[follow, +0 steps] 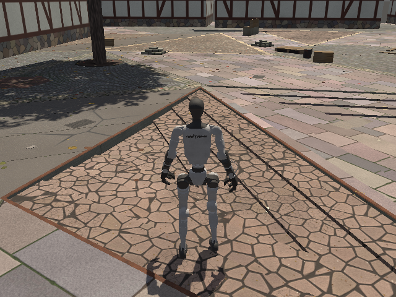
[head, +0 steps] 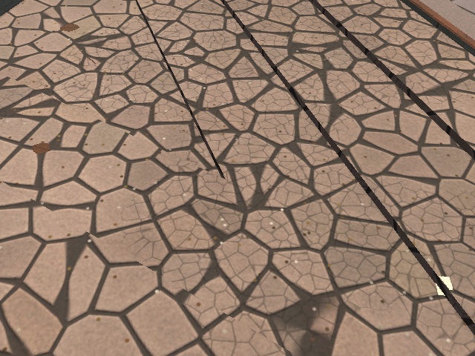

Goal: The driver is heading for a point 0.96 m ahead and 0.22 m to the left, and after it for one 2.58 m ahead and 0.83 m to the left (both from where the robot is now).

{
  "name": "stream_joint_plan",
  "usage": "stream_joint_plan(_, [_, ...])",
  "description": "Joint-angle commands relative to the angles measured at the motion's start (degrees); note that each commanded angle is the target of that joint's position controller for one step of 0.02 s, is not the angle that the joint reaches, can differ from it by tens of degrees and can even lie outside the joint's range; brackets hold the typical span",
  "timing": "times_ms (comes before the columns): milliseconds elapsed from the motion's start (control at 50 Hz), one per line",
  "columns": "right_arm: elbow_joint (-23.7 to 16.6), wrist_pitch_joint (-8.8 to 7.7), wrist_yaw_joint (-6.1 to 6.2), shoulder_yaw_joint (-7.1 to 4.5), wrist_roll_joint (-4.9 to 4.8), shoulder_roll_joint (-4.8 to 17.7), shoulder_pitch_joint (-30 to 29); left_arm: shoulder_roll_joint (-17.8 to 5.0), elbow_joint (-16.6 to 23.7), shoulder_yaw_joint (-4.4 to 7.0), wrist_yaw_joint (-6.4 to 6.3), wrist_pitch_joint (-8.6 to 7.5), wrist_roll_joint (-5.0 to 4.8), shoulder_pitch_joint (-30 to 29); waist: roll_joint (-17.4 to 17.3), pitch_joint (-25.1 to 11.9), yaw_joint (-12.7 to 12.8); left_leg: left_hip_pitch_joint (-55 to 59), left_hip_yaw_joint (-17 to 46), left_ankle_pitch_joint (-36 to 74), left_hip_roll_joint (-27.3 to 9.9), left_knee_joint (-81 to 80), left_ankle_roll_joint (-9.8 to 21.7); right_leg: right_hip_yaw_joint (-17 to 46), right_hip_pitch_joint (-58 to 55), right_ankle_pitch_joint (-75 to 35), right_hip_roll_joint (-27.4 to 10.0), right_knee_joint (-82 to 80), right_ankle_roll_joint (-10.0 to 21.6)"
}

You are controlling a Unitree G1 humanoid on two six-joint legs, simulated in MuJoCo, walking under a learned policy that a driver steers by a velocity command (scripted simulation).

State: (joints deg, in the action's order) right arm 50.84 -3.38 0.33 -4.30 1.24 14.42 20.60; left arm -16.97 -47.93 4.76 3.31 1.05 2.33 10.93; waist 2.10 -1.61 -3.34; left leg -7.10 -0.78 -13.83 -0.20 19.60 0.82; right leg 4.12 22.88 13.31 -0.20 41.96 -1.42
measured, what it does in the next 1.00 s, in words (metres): goes down, turning left: right foot 0.04 m lower, then left foot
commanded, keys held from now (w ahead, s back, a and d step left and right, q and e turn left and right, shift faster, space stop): w+q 0.70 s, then w+e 0.30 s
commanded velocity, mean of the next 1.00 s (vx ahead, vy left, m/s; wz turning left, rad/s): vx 0.47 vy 0.00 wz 0.31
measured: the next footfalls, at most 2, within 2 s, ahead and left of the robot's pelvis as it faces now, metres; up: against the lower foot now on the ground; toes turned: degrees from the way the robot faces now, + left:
right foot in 0.16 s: +0.10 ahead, -0.15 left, -0.04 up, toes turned +8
left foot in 0.56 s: +0.35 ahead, +0.15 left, -0.04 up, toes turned +22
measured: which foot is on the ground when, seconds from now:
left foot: down 0.00-0.12, up 0.14-0.54, down 0.56-1.00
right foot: up 0.00-0.14, down 0.16-0.56, up 0.58-1.00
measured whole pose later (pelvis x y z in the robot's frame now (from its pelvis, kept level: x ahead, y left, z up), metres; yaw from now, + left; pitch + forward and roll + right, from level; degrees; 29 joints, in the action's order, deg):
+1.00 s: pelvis +0.43 +0.13 -0.04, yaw +21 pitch +1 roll +1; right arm 51.6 -4.9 0.2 -2.3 0.7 13.4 22.1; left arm -14.3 -48.2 2.3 2.9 -1.1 1.3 9.0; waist 2.7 2.0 -1.8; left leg 4.0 -1.6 -13.9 8.1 9.2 7.1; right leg -0.2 38.3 -4.4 -3.4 40.7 1.8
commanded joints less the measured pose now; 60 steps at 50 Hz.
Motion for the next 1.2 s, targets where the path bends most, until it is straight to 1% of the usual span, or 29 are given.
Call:
stream_joint_plan(20, [-1.24,-0.09,-0.36,-2.4,0.3,9.81,0.57,-0.85,5.03,-0.92,-0.16,-1.57,-1.02,-7.54,-11.43,5.72,-1.0,-4.29,13.3,-4.34,-9.98,-5.59,10.4,-2.95,-1.82,0.22,-0.15,-13.24,-0.91])
stream_joint_plan(80, [-1.2,0.89,0.08,-2.83,0.53,10.56,0.11,-1.73,1.69,-0.71,-1.94,-2.69,-1.89,0.44,-6.03,3.6,3.18,-10.38,15.11,-4.38,-8.85,4.22,9.89,-4.73,-15.78,-6.97,0.12,-24.79,0.84])
stream_joint_plan(100, [-1.1,1.02,-0.18,-2.31,0.21,8.22,1.02,-3.02,0.15,-0.34,-2.75,-3.48,-1.8,3.18,-1.31,1.24,4.0,-15.73,12.65,-9.26,-4.83,8.99,8.63,-6.41,-23.43,-5.02,2.02,-24.35,0.32])
stream_joint_plan(120, [-2.34,0.79,-0.4,-1.98,-0.33,7.01,-2.07,-5.09,-0.87,0.22,-2.92,-4.27,-1.28,7.68,2.42,-1.26,7.37,-23.4,9.21,-17.39,-1.01,15.57,6.71,-1.43,-30.25,4.24,-1.9,-22.38,0.69])
stream_joint_plan(140, [-3.78,0.59,-0.27,-1.47,0.22,4.6,-5.69,-8.14,-2.65,0.82,-2.93,-5.0,0.82,16.29,10.64,-2.19,11.62,-29.73,4.78,-22.36,2.94,35.63,5.84,9.75,-34.5,12.17,-12.25,-25.31,1.84])
stream_joint_plan(160, [-3.39,0.3,0.3,-0.29,1.73,0.01,-4.49,-6.88,-2.3,-0.61,-3.0,-5.29,1.38,19.14,8.16,0.08,10.91,-35.61,7.63,-27.87,3.15,52.34,6.51,12.57,-32.07,7.05,-16.93,-19.47,0.88])
stream_joint_plan(180, [-4.41,-0.46,-0.46,-0.86,-0.09,1.31,2.28,-14.36,-2.69,1.35,-4.22,-4.5,0.76,18.79,15.42,-2.28,7.66,-43.01,3.73,-22.95,4.91,54.18,6.4,32.06,-29.83,26.74,-25.82,-30.74,9.59])
stream_joint_plan(200, [-5.27,-0.1,-0.94,-1.12,0.35,4.23,-3.14,-11.42,-2.2,1.32,-4.4,-4.58,0.03,14.02,12.81,5.04,6.86,-49.16,4.8,-16.02,-0.56,58.7,6.23,35.02,-26.94,36.81,-25.45,-34.29,13.21])
stream_joint_plan(220, [-4.97,0.07,-1.57,-1.33,0.72,5.26,-6.93,-5.81,-1.03,-0.13,-3.79,-5.32,-0.82,9.84,8.69,9.79,6.68,-50.58,6.05,-10.39,-0.87,59.07,5.79,25.71,-24.23,27.12,-20.18,-33.3,11.28])
stream_joint_plan(260, [-3.33,0.79,-2.59,-1.19,0.78,3.8,-4.72,-2.51,-0.38,-1.16,-3.78,-6.28,-0.39,6.93,5.85,7.74,3.98,-43.75,6.01,-4.05,-2.32,55.65,3.89,12.77,-19.76,5.41,-15.12,-32.69,8.63])
stream_joint_plan(340, [-7.11,1.99,-3.34,-0.37,1.39,1.7,-10.66,-0.91,-3.61,-1.58,-3.87,-7.85,-0.61,11.39,4.46,5.69,3.2,-44.7,5.0,1.52,-2.71,54.2,1.87,2.66,-20.89,-19.98,-15.41,-31.33,10.3])
stream_joint_plan(420, [-10.78,2.18,-4.77,1.17,0.76,0.51,-18.0,-1.55,-3.31,-1.54,-4.25,-8.05,-0.81,8.35,4.12,7.87,2.74,-32.97,0.64,12.1,-4.09,29.46,2.0,-7.02,-14.28,-14.66,-11.77,-35.37,7.89])
stream_joint_plan(480, [-12.17,2.76,-5.07,1.65,0.85,0.39,-20.95,-4.64,-4.99,-0.72,-4.5,-7.48,-1.19,11.8,3.51,8.04,4.24,-25.62,-4.2,9.03,-2.62,20.03,4.28,-8.67,-18.9,-22.78,-14.59,-34.11,7.86])
stream_joint_plan(520, [-11.62,2.32,-4.24,0.84,0.93,2.75,-17.67,-6.28,-5.95,-0.29,-4.51,-6.63,-0.95,13.76,2.7,4.45,2.83,-19.6,-6.7,4.57,1.36,15.99,6.48,-11.38,-24.95,-42.27,-14.9,-22.6,6.74])
stream_joint_plan(560, [-7.0,1.39,-3.08,-1.04,1.52,6.72,-2.95,-7.17,-6.13,-0.2,-4.63,-5.46,-0.43,16.45,0.23,-5.3,-2.51,1.07,-7.13,1.24,5.92,12.83,9.14,-15.08,-19.76,-43.77,-12.94,2.02,5.0])
stream_joint_plan(580, [-6.56,1.05,-2.1,-2.4,1.86,11.72,3.44,-3.66,-4.25,-1.13,-4.16,-5.39,0.03,18.58,-6.74,-12.4,-3.72,14.81,10.66,-8.22,-7.43,12.19,12.34,-15.13,-7.02,-18.77,-11.15,20.36,3.52])
stream_joint_plan(600, [-7.79,1.41,-1.84,-3.13,0.57,17.08,2.57,1.03,-0.16,-2.06,-2.86,-5.85,-0.93,18.87,-19.11,-19.09,-0.97,26.93,45.37,-11.48,-21.65,0.28,21.47,-8.88,13.7,20.1,0.85,37.81,0.55])
stream_joint_plan(620, [-6.86,2.3,-1.37,-3.15,-0.65,15.18,3.9,-4.83,1.5,-0.74,-2.62,-6.37,-0.47,8.07,-9.6,-13.76,-4.61,24.8,44.77,-12.43,-18.36,-4.3,19.26,-0.76,21.53,13.94,-0.86,39.55,1.43])
stream_joint_plan(640, [-6.11,2.36,-0.68,-2.54,-0.44,13.09,0.33,-4.37,2.77,-0.88,-2.47,-6.85,-1.2,5.08,-8.31,-5.05,-2.27,17.41,34.75,-5.63,-17.18,-2.96,17.81,-2.03,23.99,8.05,-3.56,38.19,2.12])
stream_joint_plan(680, [-6.85,1.81,-0.53,-1.52,-1.01,9.22,-5.19,-2.82,1.67,-1.29,-2.83,-6.33,-0.13,6.72,-2.78,0.77,3.02,0.88,23.58,10.42,-11.57,-3.96,14.8,-1.93,14.12,3.49,-6.76,29.0,1.77])
stream_joint_plan(760, [-5.87,-0.21,-0.91,-0.57,-1.19,6.68,-5.11,-0.79,0.14,-1.72,-1.91,-2.87,0.5,10.55,-3.64,0.16,6.29,-6.29,14.23,16.9,-7.8,-7.83,13.99,-3.93,7.74,0.67,-7.21,21.68,0.51])
stream_joint_plan(860, [-3.19,-1.19,-0.81,-0.36,-1.3,6.88,0.92,-1.42,2.97,-1.45,-1.25,-2.49,-0.59,-1.44,-3.47,5.21,2.08,0.33,9.81,18.57,-7.71,-12.37,9.25,-4.45,16.83,-12.34,-7.58,8.84,0.88])
stream_joint_plan(980, [-0.53,-2.24,0.36,0.66,-0.31,5.85,4.91,-0.35,4.68,-2.07,-0.25,-3.17,-1.22,-8.98,-4.03,7.18,-0.34,7.73,2.44,27.07,-8.75,-12.82,6.13,-4.61,16.24,-19.36,-1.81,-2.24,3.86])
stream_joint_plan(1060, [1.4,-1.99,1.55,1.37,0.11,5.76,5.93,-0.19,5.89,-2.49,-0.1,-3.55,-0.71,-10.8,-4.61,6.91,0.18,14.46,-1.69,47.6,-10.18,-6.99,4.99,-9.9,12.47,-11.24,1.95,-8.23,6.47])
stream_joint_plan(1120, [2.0,-1.44,2.52,1.02,0.8,8.64,4.85,-2.89,3.01,-1.55,-0.97,-3.85,-0.62,0.51,-8.3,0.03,5.4,16.61,-3.6,71.59,-10.92,11.67,3.52,-12.53,-0.62,-2.33,6.97,-10.23,10.41])
stream_joint_plan(1140, [1.49,-1.23,2.57,0.82,0.57,9.78,3.07,-4.81,0.64,-0.69,-1.32,-4.36,-0.22,9.56,-8.31,-4.24,10.01,11.42,-4.34,66.27,-10.95,23.72,3.12,-9.34,-11.68,-4.31,5.92,-14.11,12.9])
stream_joint_plan(1160, [-1.04,-1.58,2.43,1.27,-0.15,9.12,0.32,-8.8,-0.61,0.71,-2.08,-4.33,0.71,18.38,-3.19,-10.68,14.47,-0.44,-6.67,43.88,-8.47,42.29,2.92,4.22,-25.85,-2.05,-5.25,-16.75,17.41])
stream_joint_plan(1180, [-3.4,-2.17,1.08,1.76,-1.27,4.55,4.52,-13.38,0.24,2.24,-2.44,-3.42,-0.54,16.3,13.1,-16.08,8.94,-27.52,-4.35,-14.27,6.09,64.56,-0.93,37.06,-45.05,-9.79,-20.95,-18.97,28.26])
stream_joint_plan(1200, [-3.83,-2.54,0.83,1.41,0.43,8.56,0.22,-10.85,0.35,1.97,-2.0,-3.07,-2.58,13.6,-0.7,-13.01,9.56,-35.41,5.19,-11.92,2.28,65.78,0.93,35.29,-43.47,-11.91,-18.85,-21.56,28.04])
